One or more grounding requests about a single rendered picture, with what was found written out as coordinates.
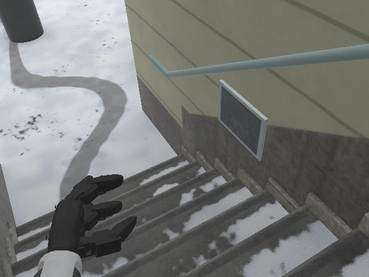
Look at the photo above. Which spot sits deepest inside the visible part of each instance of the robot left hand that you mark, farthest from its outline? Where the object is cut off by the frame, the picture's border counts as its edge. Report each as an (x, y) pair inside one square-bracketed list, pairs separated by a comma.
[(76, 214)]

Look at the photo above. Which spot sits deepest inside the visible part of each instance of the robot left forearm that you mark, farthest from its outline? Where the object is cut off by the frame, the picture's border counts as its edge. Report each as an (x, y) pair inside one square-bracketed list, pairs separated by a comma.
[(59, 263)]

